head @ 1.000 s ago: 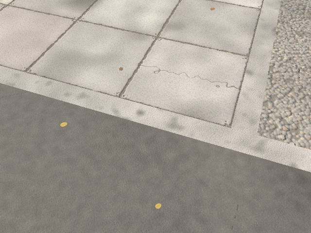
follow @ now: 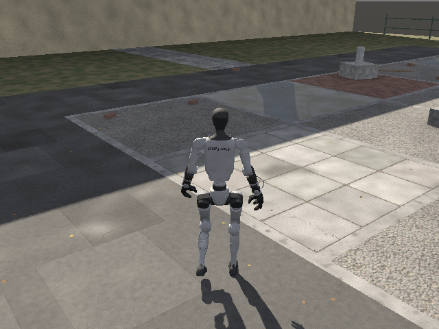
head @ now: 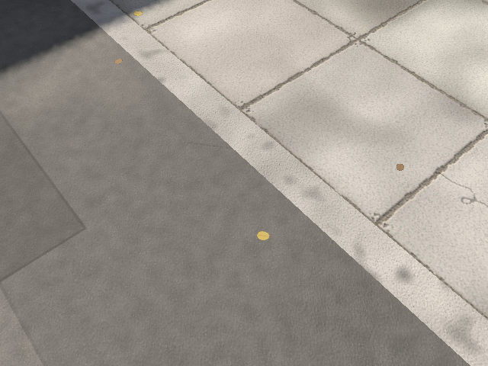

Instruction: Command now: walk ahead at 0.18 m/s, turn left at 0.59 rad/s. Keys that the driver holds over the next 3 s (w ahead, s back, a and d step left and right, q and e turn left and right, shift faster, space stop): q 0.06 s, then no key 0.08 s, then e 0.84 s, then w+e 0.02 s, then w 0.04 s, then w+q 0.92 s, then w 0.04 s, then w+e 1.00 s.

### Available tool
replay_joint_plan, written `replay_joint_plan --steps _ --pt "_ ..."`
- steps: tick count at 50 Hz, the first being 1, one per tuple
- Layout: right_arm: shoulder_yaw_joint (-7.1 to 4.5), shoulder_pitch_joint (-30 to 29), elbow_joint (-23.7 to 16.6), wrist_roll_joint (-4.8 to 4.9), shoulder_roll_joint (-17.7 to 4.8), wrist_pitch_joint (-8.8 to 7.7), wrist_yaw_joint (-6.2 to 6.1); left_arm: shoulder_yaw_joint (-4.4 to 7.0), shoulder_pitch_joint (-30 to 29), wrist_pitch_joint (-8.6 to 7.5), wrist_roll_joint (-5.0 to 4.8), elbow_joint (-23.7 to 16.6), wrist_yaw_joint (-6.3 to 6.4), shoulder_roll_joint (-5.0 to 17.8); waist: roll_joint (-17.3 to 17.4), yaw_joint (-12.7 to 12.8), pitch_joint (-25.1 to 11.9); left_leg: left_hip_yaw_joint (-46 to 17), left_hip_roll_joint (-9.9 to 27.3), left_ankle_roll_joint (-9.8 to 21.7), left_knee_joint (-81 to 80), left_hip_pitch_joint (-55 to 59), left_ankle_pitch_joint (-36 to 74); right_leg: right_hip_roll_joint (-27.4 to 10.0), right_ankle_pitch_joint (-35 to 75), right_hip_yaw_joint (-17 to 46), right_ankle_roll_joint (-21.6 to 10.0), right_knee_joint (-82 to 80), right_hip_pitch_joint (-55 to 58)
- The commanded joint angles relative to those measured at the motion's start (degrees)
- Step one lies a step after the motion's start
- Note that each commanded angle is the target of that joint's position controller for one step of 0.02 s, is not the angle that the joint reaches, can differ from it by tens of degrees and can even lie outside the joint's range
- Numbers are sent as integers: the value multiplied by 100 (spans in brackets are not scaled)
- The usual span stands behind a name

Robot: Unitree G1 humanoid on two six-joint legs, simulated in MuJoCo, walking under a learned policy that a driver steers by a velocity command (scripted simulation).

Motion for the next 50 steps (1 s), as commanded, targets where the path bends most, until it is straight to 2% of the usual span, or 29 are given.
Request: replay_joint_plan --steps 1,4,7,11,13,14,15,16,17,18,19,20,22,24,26,29,32,33,34,35,36,37,38,39,40,42,45,49,50 --pt "-85 558 -415 32 -143 124 -30 157 33 -38 50 -163 1 620 -745 -92 -660 105 519 -113 -304 -369 337 -1580 2657 921 -1202 -1062 742" --pt "-56 170 -740 -42 -138 158 -12 269 79 16 -16 -76 70 910 -638 -38 -857 129 641 -122 -1151 -444 877 -1808 2896 690 -1390 -1177 960" --pt "-28 -85 -872 -58 -166 150 73 284 -47 150 -92 -58 98 1000 -605 -5 -1004 279 577 -48 -2046 80 1514 -1690 2453 280 -1308 -1178 910" --pt "12 -509 -1000 -132 -161 147 122 227 255 240 -200 206 -31 974 -647 151 -917 413 361 88 -3303 659 1513 -1575 1645 408 -1146 -883 1054" --pt "-16 -290 -872 -174 -171 89 125 122 157 253 -276 272 -94 776 -640 -58 -880 607 153 259 -4651 1566 2245 -1307 1015 428 -798 -402 823" --pt "-81 -236 -885 -213 -423 69 80 24 399 230 -235 348 -121 546 -528 -38 -953 299 415 374 -5064 2217 2901 -1026 490 399 -411 -104 552" --pt "-164 -172 -1026 -319 -936 88 -8 -96 679 204 -18 292 -169 250 292 197 -1356 -808 1611 711 -4810 2990 4713 -578 -1149 121 47 702 57" --pt "-112 -534 -1102 -349 -862 135 -57 -131 998 227 -59 312 -161 112 1144 423 -1360 -1195 2194 1440 -4875 2710 4361 -335 -2359 76 308 1021 -357" --pt "-122 -627 -1123 -318 -719 119 -33 -17 585 309 -157 247 -99 590 1034 120 -1127 -1157 2034 1597 -5123 2216 3464 -312 -2505 195 413 1584 -376" --pt "-160 -588 -1071 -313 -790 83 -37 101 335 388 -235 156 -48 868 1087 4 -905 -1108 1990 1591 -5245 2154 3266 -244 -2646 217 434 2331 -767" --pt "-198 -556 -1042 -291 -900 48 -53 190 400 495 -248 213 18 969 974 -21 -843 -1035 2061 1635 -5287 2080 3477 -258 -2854 353 474 3182 -1024" --pt "-195 -674 -1029 -220 -865 3 -64 256 609 604 -228 262 68 996 873 85 -796 -841 2105 1623 -5314 1868 3595 -306 -2790 525 509 3688 -1039" --pt "-144 -998 -1017 -196 -641 -40 -85 260 795 733 -235 271 125 730 587 283 -756 -332 1942 1496 -5334 1587 3675 -314 -2392 508 557 3883 -930" --pt "-135 -1127 -957 -210 -531 -29 -113 237 696 792 -215 169 144 523 578 271 -779 25 1842 1443 -5321 1556 3532 -337 -2067 366 597 3525 -821" --pt "-160 -1175 -895 -210 -542 4 -154 189 501 817 -211 -2 84 391 662 183 -849 250 1833 1423 -5240 1600 3395 -379 -1864 267 560 2846 -569" --pt "-240 -1103 -775 -155 -743 46 -178 219 432 822 -212 -226 -56 530 783 104 -1025 229 2042 1415 -5067 1794 3456 -331 -1715 90 409 2116 -201" --pt "-267 -1224 -669 -5 -799 94 -180 285 922 831 -184 -168 -153 561 648 372 -1037 530 1919 998 -4502 1513 2808 -52 -795 -248 59 762 650" --pt "-244 -945 -530 -11 -640 117 -162 354 1067 830 -132 -137 -123 714 240 353 -880 875 1637 589 -3902 1072 2022 -26 -194 28 -138 168 1059" --pt "-160 -816 -624 -214 -303 125 -118 537 1123 812 -95 -255 -1 1431 -1409 145 -723 1553 892 -66 -2189 -305 374 -1354 1624 1972 -671 -327 1736" --pt "-115 -1488 -977 -250 -274 92 -146 563 1145 716 88 -445 -29 1787 -1965 432 -664 817 111 -248 -909 -1381 -1281 -2383 2503 3487 -1798 -681 1610" --pt "-184 -1696 -985 -173 -513 78 -162 505 1169 578 169 -492 -74 1577 -1226 570 -840 214 196 -162 -260 -1483 -1148 -2263 2003 3342 -1912 -763 1593" --pt "-226 -1596 -911 -113 -591 93 -179 466 887 486 83 -540 -62 1421 -950 360 -726 63 287 -75 -160 -1547 -601 -1933 1697 2868 -1586 -662 1586" --pt "-259 -1423 -760 -158 -613 117 -224 430 581 476 -70 -603 -20 1241 -643 211 -708 12 367 -85 -288 -1546 -115 -1635 1451 2513 -1255 -580 1576" --pt "-285 -1328 -711 -204 -659 139 -261 369 395 500 -182 -659 29 1072 -713 131 -722 -16 394 -128 -385 -1447 204 -1491 1494 2323 -1100 -560 1518" --pt "-282 -1235 -687 -210 -607 134 -253 338 408 527 -196 -686 71 1007 -783 92 -813 18 324 -172 -308 -1235 455 -1354 1656 2204 -1063 -549 1442" --pt "-260 -1103 -660 -160 -492 105 -225 335 573 560 -159 -726 131 994 -730 102 -981 28 212 -226 -424 -1131 764 -1235 1755 2107 -1065 -529 1606" --pt "-214 -1255 -724 -139 -392 73 -217 376 739 603 -180 -782 201 1080 -755 211 -946 -26 147 -314 -1193 -1214 913 -1186 1429 2259 -1053 -527 1857" --pt "-201 -1364 -754 -120 -393 28 -162 434 681 680 -170 -918 244 1190 -929 278 -788 -91 75 -391 -2138 -832 943 -1091 456 2581 -1064 -592 1555" --pt "-200 -1331 -749 -109 -409 2 -129 445 713 687 -181 -938 241 1191 -925 298 -844 -81 61 -376 -2360 -671 949 -1045 -298 2692 -1089 -700 1449"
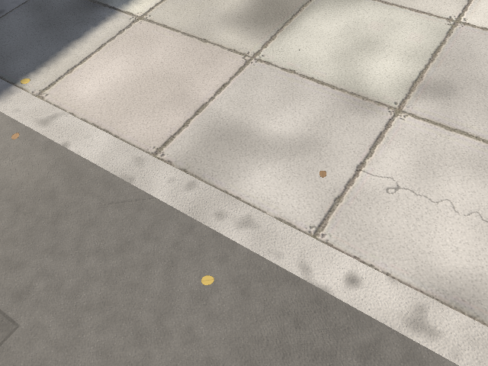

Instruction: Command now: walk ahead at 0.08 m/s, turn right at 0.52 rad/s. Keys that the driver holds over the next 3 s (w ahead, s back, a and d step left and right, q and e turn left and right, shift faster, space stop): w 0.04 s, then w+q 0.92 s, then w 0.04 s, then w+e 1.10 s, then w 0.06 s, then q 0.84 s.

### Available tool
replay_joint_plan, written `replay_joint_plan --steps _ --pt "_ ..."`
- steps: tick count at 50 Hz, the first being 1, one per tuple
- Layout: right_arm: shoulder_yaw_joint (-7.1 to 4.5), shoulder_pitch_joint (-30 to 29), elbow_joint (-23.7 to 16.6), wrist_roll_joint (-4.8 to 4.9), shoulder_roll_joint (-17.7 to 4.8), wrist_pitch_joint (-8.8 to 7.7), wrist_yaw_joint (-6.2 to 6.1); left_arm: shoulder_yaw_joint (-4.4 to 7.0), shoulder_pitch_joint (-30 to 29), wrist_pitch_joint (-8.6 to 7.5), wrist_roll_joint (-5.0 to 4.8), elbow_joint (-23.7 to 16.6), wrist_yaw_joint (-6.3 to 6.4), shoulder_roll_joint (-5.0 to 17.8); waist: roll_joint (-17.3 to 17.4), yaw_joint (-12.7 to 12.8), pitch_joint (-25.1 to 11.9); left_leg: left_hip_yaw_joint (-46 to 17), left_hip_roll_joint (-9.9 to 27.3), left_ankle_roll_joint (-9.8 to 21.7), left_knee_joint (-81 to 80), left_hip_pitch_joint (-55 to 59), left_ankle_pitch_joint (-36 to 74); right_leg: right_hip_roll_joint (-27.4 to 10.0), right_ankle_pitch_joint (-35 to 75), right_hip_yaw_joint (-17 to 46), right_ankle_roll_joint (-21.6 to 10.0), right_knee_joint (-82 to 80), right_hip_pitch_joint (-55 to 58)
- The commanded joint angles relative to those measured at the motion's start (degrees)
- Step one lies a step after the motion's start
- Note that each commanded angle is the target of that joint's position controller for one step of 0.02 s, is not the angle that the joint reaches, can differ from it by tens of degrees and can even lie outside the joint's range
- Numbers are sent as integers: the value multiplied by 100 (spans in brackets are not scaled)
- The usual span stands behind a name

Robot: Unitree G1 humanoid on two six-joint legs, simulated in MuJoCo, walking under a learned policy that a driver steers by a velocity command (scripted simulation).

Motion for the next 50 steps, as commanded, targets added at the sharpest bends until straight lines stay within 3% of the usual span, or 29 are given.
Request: replay_joint_plan --steps 1,5,7,10,11,12,13,14,15,18,21,23,27,29,31,32,33,34,35,36,37,38,41,44,47,50 --pt "-71 -230 -421 38 -407 -154 80 291 42 -33 -13 -413 34 987 -928 121 -587 7 3 5 -656 -251 27 -1360 -613 1745 -887 -845 857" --pt "-8 -176 -401 72 -376 -368 278 179 180 -117 40 -313 -45 800 -1100 279 -483 334 91 217 -1362 382 -182 -1442 -1767 1909 -925 -1024 607" --pt "23 -179 -393 116 -357 -488 360 160 246 -168 54 -249 -91 860 -1014 291 -289 488 71 440 -1750 710 -174 -1483 -1999 1939 -918 -1019 437" --pt "44 351 -166 142 -302 -624 418 83 151 -240 55 -219 -138 742 -763 -31 -187 574 -35 825 -2722 1814 222 -1248 -2145 1644 -692 -686 -67" --pt "31 722 -74 124 -386 -651 402 16 26 -289 74 -261 -149 548 -602 -181 -244 150 263 985 -2837 2294 82 -1068 -2000 1380 -507 -226 -387" --pt "-4 1316 43 89 -649 -664 374 -84 -146 -358 116 -367 -161 209 218 -308 -324 -1057 1100 1323 -3343 2870 -272 -546 -1680 543 -171 1227 -1040" --pt "-179 1607 125 17 -1305 -647 429 -6 -340 -495 -2 -676 -148 399 1449 -229 95 -3039 1981 2126 -4013 3171 -1225 28 -1936 -439 122 2187 -2478" --pt "-138 1709 85 32 -1067 -671 457 103 -660 -616 -78 -702 -134 809 1106 -474 448 -3684 2230 2419 -4232 3195 -1536 -236 -2284 -181 209 2980 -3181" --pt "-64 1602 37 60 -856 -688 443 134 -622 -690 -109 -656 -181 856 805 -376 479 -3297 2045 2268 -4161 3319 -1434 -449 -1767 -42 200 3291 -3395" --pt "5 1560 -65 107 -697 -602 372 120 -789 -782 75 -608 -278 609 466 -364 246 -2207 1408 1905 -4171 3456 19 -617 -648 -208 338 3016 -3281" --pt "33 1620 -64 106 -615 -461 258 21 -1060 -817 83 -632 -352 231 573 -386 132 -1351 924 1744 -4146 2899 1263 -408 84 -533 603 2000 -2433" --pt "10 1712 -45 108 -695 -401 208 -31 -1365 -823 59 -675 -385 79 637 -490 164 -1103 766 1653 -4063 2447 1516 -255 527 -631 684 1300 -1835" --pt "-52 1882 -27 193 -882 -342 188 50 -1615 -832 -49 -756 -407 309 740 -510 162 -1459 939 1576 -3849 2115 1380 -137 797 -506 684 561 -983" --pt "-84 1753 -62 221 -936 -328 180 138 -1409 -851 -87 -743 -381 509 836 -303 116 -1715 1079 1459 -3643 2191 1510 -194 645 -400 561 346 -571" --pt "-52 1547 -162 176 -800 -327 194 294 -543 -864 -60 -542 -297 774 788 205 -345 -1538 758 1204 -2723 2025 2438 -238 618 -475 282 -35 723" --pt "36 1406 -310 83 -536 -339 223 390 370 -866 9 -425 -228 1042 484 641 -1111 -1268 437 1008 -1346 1414 2086 -925 419 104 -67 88 2139" --pt "195 1903 -491 122 25 -393 201 489 1191 -803 164 -287 -194 1538 -1095 610 -2170 -550 -357 643 751 -375 -86 -2402 -708 2374 -801 -168 4180" --pt "178 2264 -476 282 -241 -437 199 404 1126 -781 150 -221 -259 1239 -2023 385 -2137 -584 -191 587 1816 -1237 -1572 -2922 -1647 3972 -1137 -870 4000" --pt "50 1861 -411 335 -701 -408 213 282 764 -756 88 -266 -240 758 -1308 399 -1171 -529 161 582 2221 -1569 -1081 -2711 -1882 3204 -958 -969 3208" --pt "38 1413 -454 251 -761 -378 229 226 508 -718 66 -255 -221 571 -773 372 -597 -300 387 585 2172 -1469 -626 -2445 -1246 2229 -791 -985 2452" --pt "39 1193 -500 172 -662 -372 249 185 290 -693 94 -197 -227 451 -519 241 -283 -238 531 591 1962 -1284 -320 -2169 -629 1649 -698 -1138 1833" --pt "19 1110 -530 157 -597 -340 280 154 146 -703 139 -162 -228 362 -621 110 -109 -230 674 601 1802 -1098 -134 -1983 -191 1188 -641 -1291 1422" --pt "85 1014 -609 171 -297 -225 341 194 49 -805 90 10 -239 417 -638 -38 87 -105 787 549 1528 -990 141 -1898 575 370 -710 -1645 921" --pt "122 672 -753 107 -274 -217 370 259 85 -835 85 192 -231 628 -453 -36 184 -105 815 439 853 -1261 763 -1945 1198 -187 -769 -1768 1013" --pt "176 166 -856 119 -231 -295 490 277 82 -792 62 296 -203 773 -402 124 262 162 750 485 -274 -1004 1732 -1758 1434 -867 -581 -1748 1076" --pt "232 -454 -1077 128 -149 -336 592 300 465 -732 -24 488 -204 943 -301 362 398 443 620 624 -1124 -729 1880 -1827 1374 -1113 -486 -1743 1293"
Over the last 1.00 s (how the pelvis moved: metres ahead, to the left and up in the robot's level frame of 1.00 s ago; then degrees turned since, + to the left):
0.08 -0.01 0.01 -18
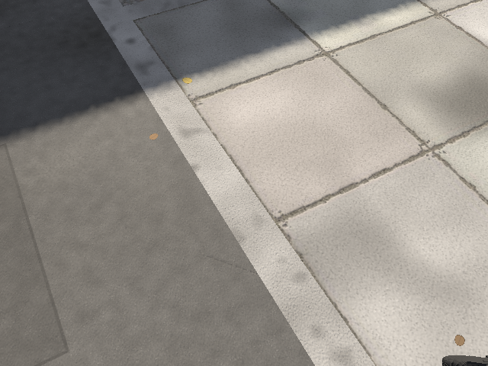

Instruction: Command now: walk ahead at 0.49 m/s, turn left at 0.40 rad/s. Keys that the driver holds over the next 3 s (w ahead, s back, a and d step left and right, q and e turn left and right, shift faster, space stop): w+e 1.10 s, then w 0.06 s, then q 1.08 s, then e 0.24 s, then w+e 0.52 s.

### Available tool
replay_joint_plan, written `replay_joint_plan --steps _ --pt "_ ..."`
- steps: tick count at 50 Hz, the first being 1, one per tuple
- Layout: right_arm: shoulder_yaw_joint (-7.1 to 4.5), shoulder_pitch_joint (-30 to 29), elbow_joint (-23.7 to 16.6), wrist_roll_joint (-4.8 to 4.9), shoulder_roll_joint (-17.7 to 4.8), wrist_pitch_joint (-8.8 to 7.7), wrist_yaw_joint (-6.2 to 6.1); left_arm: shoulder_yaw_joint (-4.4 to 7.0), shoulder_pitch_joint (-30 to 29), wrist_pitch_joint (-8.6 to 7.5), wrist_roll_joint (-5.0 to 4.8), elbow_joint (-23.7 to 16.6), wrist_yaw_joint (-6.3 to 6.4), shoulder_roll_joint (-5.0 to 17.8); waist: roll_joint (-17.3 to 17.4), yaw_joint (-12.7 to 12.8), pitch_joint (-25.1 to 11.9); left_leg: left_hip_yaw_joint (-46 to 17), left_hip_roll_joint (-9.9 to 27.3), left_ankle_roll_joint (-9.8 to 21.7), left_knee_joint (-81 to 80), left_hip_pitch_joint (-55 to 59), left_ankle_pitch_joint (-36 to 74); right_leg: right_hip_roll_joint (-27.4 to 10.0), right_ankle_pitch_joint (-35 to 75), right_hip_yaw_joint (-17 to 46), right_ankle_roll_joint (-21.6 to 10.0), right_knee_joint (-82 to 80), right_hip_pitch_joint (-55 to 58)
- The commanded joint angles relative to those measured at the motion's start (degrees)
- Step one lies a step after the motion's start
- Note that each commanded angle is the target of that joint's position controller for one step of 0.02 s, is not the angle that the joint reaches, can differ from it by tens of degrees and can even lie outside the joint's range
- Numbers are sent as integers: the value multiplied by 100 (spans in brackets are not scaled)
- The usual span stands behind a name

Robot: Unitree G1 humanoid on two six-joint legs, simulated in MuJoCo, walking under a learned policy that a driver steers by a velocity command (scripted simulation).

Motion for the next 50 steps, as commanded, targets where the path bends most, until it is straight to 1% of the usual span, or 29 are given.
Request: replay_joint_plan --steps 1,3,4,5,6,7,8,9,10,12,14,18,23,26,29,31,32,33,34,35,36,37,38,39,40,41,44,47,50 --pt "58 -628 -582 18 -50 -111 105 183 -145 -50 -113 -272 -9 957 -447 -55 352 179 -87 163 -742 411 140 -1602 1883 531 -932 -577 -396" --pt "24 -767 -716 1 -159 -139 136 194 30 44 -204 -120 -31 1080 -499 -157 407 327 -253 339 -1114 524 -451 -1761 2534 617 -953 -350 -13" --pt "-33 -636 -719 -28 -286 -152 134 196 35 90 -226 -73 -30 1169 -607 -322 261 467 -404 440 -1279 862 -742 -1779 3464 631 -919 -13 157" --pt "-136 -144 -608 -57 -476 -162 113 188 8 139 -232 -25 -25 1243 -706 -670 -95 621 -596 560 -1498 1641 -766 -1693 4445 558 -828 662 189" --pt "-293 811 -320 -64 -747 -160 62 122 14 167 -221 12 -7 1153 -682 -1183 -658 759 -782 710 -1709 3077 -409 -1449 4862 370 -669 1760 -238" --pt "-443 1824 -120 -121 -1194 -121 -44 -29 41 131 -92 -103 4 842 -277 -1595 -1463 -251 122 1000 -1393 5005 -35 -1146 3237 344 -419 3502 -1596" --pt "-464 1868 -132 -209 -1674 -128 -90 -262 731 40 -37 -262 -53 60 1210 -1005 -2385 -3208 1787 1834 -2043 6464 -1061 -81 -1570 751 -53 5596 -3552" --pt "-342 1952 -216 -213 -1157 -173 -72 -97 272 -51 -223 -162 -65 755 580 -1410 -2654 -3761 1863 1781 -2599 6218 -1250 -89 -1779 1766 -64 6276 -3884" --pt "-258 1680 -103 -192 -926 -206 -60 -20 -183 -59 -356 -376 -66 919 530 -1299 -1662 -2689 1657 1512 -2662 5592 -889 -345 -1365 1647 -83 6346 -4375" --pt "-167 1024 -24 -156 -562 -272 -29 -31 -421 -8 -168 -396 -11 740 247 -858 -813 -1454 1182 1241 -2933 4209 -192 -792 -512 1480 -55 5736 -4111" --pt "-132 702 8 -200 -329 -394 -12 -20 -56 186 -187 -252 -8 563 327 -530 -658 -828 991 1191 -3411 3481 -71 -939 -29 1530 -11 5562 -3471" --pt "-199 617 272 -237 -394 -535 -95 -39 -329 374 -157 -338 19 312 84 -426 -136 47 942 1152 -3901 3187 323 -937 644 1650 113 4992 -3828" --pt "-265 767 482 -206 -592 -472 -209 -114 -1100 307 -97 -576 -138 152 -18 -669 182 934 803 954 -4010 3501 443 -814 1935 1339 67 3334 -3938" --pt "-327 1048 649 -135 -744 -384 -238 -160 -1664 299 -89 -832 -242 115 -116 -895 402 1149 988 924 -3931 3958 524 -770 1869 1068 -69 2743 -4103" --pt "-381 1159 771 -38 -867 -253 -244 -148 -1941 304 -93 -1075 -334 184 -63 -918 445 1305 1139 822 -3548 4551 1129 -662 1264 811 -288 2424 -4211" --pt "-422 1045 760 3 -1040 -172 -272 -67 -1749 332 -98 -1154 -358 332 122 -697 142 1463 1129 691 -2873 4731 2954 -323 705 467 -507 2376 -3636" --pt "-439 975 740 29 -1118 -123 -289 20 -1354 355 -114 -1105 -347 477 229 -446 -155 1533 1080 615 -2229 4736 3895 -76 429 292 -643 2398 -3069" --pt "-428 862 716 67 -1128 -78 -296 170 -583 370 -137 -937 -310 718 187 20 -570 1674 904 470 -1157 4461 4243 210 549 187 -834 2114 -2011" --pt "-359 884 668 36 -996 -101 -318 382 386 413 -135 -692 -211 1132 -83 480 -1079 1710 655 212 371 3422 3249 199 851 625 -1080 1854 -333" --pt "-121 1294 379 -219 -169 -208 -280 516 493 426 -169 -656 -110 1827 -1687 -48 -1363 1515 -327 -219 2527 857 -1901 -1282 448 3508 -1957 1530 1497" --pt "-50 1086 234 -79 -294 -453 -220 417 489 296 -103 -916 -163 1676 -1411 41 -2427 -52 -942 -250 3590 -107 -3349 -2056 -487 6031 -2665 449 2241" --pt "-148 461 81 143 -693 -594 -154 300 350 207 -71 -886 -193 1229 -897 240 -1799 -395 -584 -104 3560 -691 -2844 -1953 -331 5341 -2289 200 1961" --pt "-110 307 28 137 -656 -667 -158 240 94 157 -107 -885 -191 1011 -624 46 -1190 -344 -325 22 3075 -653 -2349 -1705 53 4534 -2057 250 1192" --pt "-123 298 99 -23 -645 -684 -207 177 -327 144 -114 -941 -183 811 -274 -238 -788 -317 -100 18 2530 -313 -2019 -1457 696 3924 -1845 272 348" --pt "-177 377 144 -132 -729 -637 -225 107 -595 135 -60 -1041 -156 612 -336 -436 -652 -345 33 -10 2171 118 -1794 -1267 1289 3501 -1763 181 -222" --pt "-196 457 146 -161 -730 -563 -208 95 -691 135 -12 -1114 -134 609 -439 -553 -594 -338 60 -63 1989 399 -1668 -1180 1625 3358 -1764 70 -576" --pt "-128 353 93 -224 -476 -410 -206 143 -561 114 -54 -1055 -28 799 -355 -598 -409 -121 -4 -323 1184 543 -1320 -980 2367 2818 -1758 -71 -1189" --pt "-27 -317 -80 -222 -264 -390 -187 175 -348 163 -97 -965 75 917 -544 -366 -227 -17 -232 -463 -194 702 -137 -617 2092 2400 -1466 -32 -1502" --pt "8 -877 -194 -137 -233 -440 -107 181 -79 227 -115 -881 113 941 -731 -105 -201 40 -529 -476 -1229 1147 650 -536 1473 2467 -1261 88 -1588"
Over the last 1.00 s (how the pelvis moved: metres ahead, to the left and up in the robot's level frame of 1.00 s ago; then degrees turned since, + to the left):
0.37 0.06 -0.01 23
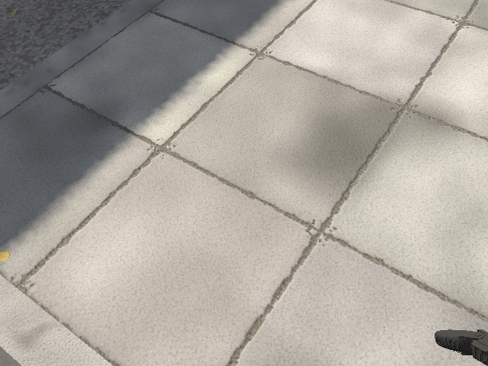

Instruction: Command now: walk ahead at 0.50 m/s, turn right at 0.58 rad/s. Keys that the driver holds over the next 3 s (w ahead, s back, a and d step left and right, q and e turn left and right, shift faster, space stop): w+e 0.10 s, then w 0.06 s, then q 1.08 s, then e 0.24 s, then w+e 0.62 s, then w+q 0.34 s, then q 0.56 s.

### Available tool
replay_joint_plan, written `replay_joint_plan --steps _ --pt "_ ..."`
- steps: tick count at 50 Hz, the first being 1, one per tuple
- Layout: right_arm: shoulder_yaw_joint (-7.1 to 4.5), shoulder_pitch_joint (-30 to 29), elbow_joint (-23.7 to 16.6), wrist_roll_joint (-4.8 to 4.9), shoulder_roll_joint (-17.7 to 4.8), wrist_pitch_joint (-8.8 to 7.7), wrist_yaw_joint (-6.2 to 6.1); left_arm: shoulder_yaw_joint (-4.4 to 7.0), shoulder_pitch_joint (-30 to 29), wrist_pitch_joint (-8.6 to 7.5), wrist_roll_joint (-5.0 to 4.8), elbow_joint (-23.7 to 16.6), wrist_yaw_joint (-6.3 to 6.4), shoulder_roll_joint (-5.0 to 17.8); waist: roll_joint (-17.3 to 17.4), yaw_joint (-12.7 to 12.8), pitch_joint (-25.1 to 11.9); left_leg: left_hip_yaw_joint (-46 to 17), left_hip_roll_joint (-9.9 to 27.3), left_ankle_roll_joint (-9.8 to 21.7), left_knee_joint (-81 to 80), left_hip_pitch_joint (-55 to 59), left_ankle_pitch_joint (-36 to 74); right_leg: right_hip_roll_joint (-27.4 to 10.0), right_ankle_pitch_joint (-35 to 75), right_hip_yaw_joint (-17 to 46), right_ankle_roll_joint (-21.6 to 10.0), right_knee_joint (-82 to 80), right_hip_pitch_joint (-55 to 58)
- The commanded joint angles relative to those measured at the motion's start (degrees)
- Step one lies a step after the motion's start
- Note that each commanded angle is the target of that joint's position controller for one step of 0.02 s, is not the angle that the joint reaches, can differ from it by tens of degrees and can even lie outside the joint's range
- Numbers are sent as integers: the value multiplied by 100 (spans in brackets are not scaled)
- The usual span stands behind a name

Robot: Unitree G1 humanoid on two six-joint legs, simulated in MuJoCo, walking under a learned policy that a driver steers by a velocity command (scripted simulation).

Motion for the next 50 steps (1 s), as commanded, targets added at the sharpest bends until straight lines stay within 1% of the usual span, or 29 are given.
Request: replay_joint_plan --steps 1,4,6,7,8,9,10,11,12,13,14,16,18,19,21,25,28,29,30,31,32,33,34,37,41,45,48,49,50 --pt "-52 -605 -467 79 -324 -106 70 280 105 -30 -35 -295 73 1028 -682 85 -220 316 -450 -36 -804 897 727 -1140 994 963 -734 -463 -516" --pt "-140 -638 -506 109 -542 -180 133 272 213 22 -54 -244 100 962 -783 26 -236 111 -492 133 -1228 990 336 -1359 724 1512 -633 0 20" --pt "-213 -228 -410 122 -656 -233 138 279 86 51 -21 -260 110 941 -970 -218 -300 180 -476 331 -1359 1398 -49 -1449 978 1692 -522 350 203" --pt "-280 280 -264 82 -738 -261 115 232 37 53 2 -275 101 797 -961 -470 -526 307 -492 495 -1573 2095 17 -1258 1441 1555 -395 792 173" --pt "-352 974 -176 -22 -937 -290 83 119 39 32 59 -332 71 504 -717 -785 -1170 -136 59 818 -1431 3318 -55 -976 1367 1235 -205 1932 -185" --pt "-446 1606 -91 -178 -1410 -275 64 9 628 -5 53 -416 97 164 481 -682 -1963 -2079 1234 1588 -1504 5175 -25 -202 -59 545 247 3863 -1668" --pt "-471 1903 179 -63 -1351 -214 151 -9 1100 -47 -63 -347 109 311 1770 -575 -2099 -4068 1904 2255 -2145 5618 -463 54 -2219 391 488 5144 -2915" --pt "-325 1562 65 67 -843 -194 160 92 738 -44 -75 -282 114 784 939 -647 -1388 -3640 1717 2116 -2199 5074 -395 -213 -2002 638 551 5649 -3257" --pt "-231 1176 -12 56 -597 -139 155 117 150 -23 11 -367 115 910 386 -641 -927 -2607 1450 1934 -2072 4376 528 -419 -1656 394 607 5683 -3154" --pt "-160 901 -31 38 -487 -93 172 116 -219 -19 145 -484 120 873 83 -520 -648 -1946 1173 1851 -2061 3729 1647 -632 -1442 102 650 5382 -3012" --pt "-103 782 -12 51 -372 -71 177 131 -405 -17 232 -553 115 820 18 -422 -530 -1507 938 1771 -2068 3334 2530 -817 -1305 9 677 4916 -2799" --pt "-68 749 115 33 -353 -44 159 23 -351 -11 236 -567 98 429 313 -247 -619 -1030 580 1665 -2104 2970 3451 -872 -1147 -176 777 3874 -2246" --pt "-180 782 208 32 -724 38 87 -59 -422 4 204 -575 125 237 483 -234 -843 -805 502 1744 -2088 2807 3914 -713 -970 -368 904 2990 -1771" --pt "-251 801 223 63 -928 104 46 -68 -489 21 179 -570 142 254 508 -255 -963 -783 496 1744 -2085 2744 3812 -618 -693 -410 921 2676 -1539" --pt "-317 877 241 149 -1090 234 -20 -31 -686 92 133 -568 164 400 498 -324 -1055 -860 489 1674 -2101 2664 3141 -485 -180 -388 930 2285 -1301" --pt "-319 956 251 233 -1000 425 -99 13 -1241 190 113 -745 157 475 544 -435 -808 -1309 406 1514 -2010 2495 1397 -377 -25 -219 859 1611 -1132" --pt "-289 741 132 258 -840 539 -177 86 -1036 74 118 -709 115 546 523 -171 -689 -1623 92 1165 -1579 2303 327 -493 831 -197 621 163 -344" --pt "-218 869 79 192 -603 547 -186 155 -856 49 197 -719 149 817 172 -208 -903 -1465 -127 901 -1037 1885 -549 -1233 1372 241 339 96 358" --pt "-124 1313 38 97 -260 528 -173 235 -908 109 294 -803 205 1201 -1168 -496 -1060 -609 -863 537 140 894 -2734 -2437 2927 1381 -347 193 1101" --pt "-191 1403 -14 121 -565 512 -182 236 -674 145 362 -697 164 1059 -1699 -375 -1172 -64 -956 272 1342 389 -3797 -3143 3261 2240 -1111 -2 924" --pt "-318 1489 76 131 -933 544 -183 157 -808 127 300 -744 146 800 -1214 -401 -1009 -141 -705 109 2188 284 -3521 -2955 3041 1957 -1163 -25 756" --pt "-386 1480 163 166 -1015 624 -199 106 -1068 117 257 -757 138 599 -938 -481 -845 -117 -608 -8 2546 202 -3156 -2585 2787 1371 -924 27 587" --pt "-406 1504 215 175 -975 728 -235 82 -1308 122 213 -791 134 534 -849 -545 -739 -80 -527 -111 2680 205 -2871 -2330 2515 947 -741 11 405" --pt "-324 1265 20 190 -637 848 -205 115 -1406 171 236 -695 163 645 -1005 -507 -543 257 -454 -289 2472 420 -2260 -2029 2554 202 -744 -169 -32" --pt "-212 818 -301 165 -443 829 -88 202 -1292 252 213 -585 230 830 -1099 -304 -765 478 -250 -254 1280 855 -2001 -2177 2488 -165 -836 -154 180" --pt "-243 731 -468 165 -595 853 36 290 -1224 281 117 -480 172 1074 -1188 -262 -816 751 -278 -11 316 1475 -1867 -2393 2312 -299 -780 -36 175" --pt "-308 1066 -406 152 -626 881 99 306 -1288 273 -43 -386 156 1088 -1085 -524 -769 974 -474 381 -1102 2308 -1004 -2297 1704 -573 -350 519 -77" --pt "-376 1248 -354 125 -781 877 58 268 -987 262 -29 -242 138 913 -728 -544 -768 745 -500 583 -1609 2925 -382 -2063 1061 -876 41 1047 -516" --pt "-529 1377 -433 121 -1374 860 -42 175 -834 262 197 -287 104 572 772 -412 -758 -934 693 1044 -1989 3772 1388 -1442 -704 -1521 655 2598 -1769"
Over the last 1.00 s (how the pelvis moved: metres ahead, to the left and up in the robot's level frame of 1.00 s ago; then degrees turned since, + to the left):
0.55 -0.06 0.01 -25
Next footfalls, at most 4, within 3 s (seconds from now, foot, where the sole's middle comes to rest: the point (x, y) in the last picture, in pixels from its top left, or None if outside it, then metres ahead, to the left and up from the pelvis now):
0.16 left None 0.28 0.14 -0.78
0.58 right None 0.35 -0.08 -0.78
0.98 left None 0.28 0.17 -0.78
1.44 right None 0.37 -0.04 -0.78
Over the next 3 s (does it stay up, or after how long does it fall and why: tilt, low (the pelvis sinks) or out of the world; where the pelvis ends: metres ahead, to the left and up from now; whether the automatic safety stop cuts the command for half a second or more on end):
stays up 0.88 0.04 -0.01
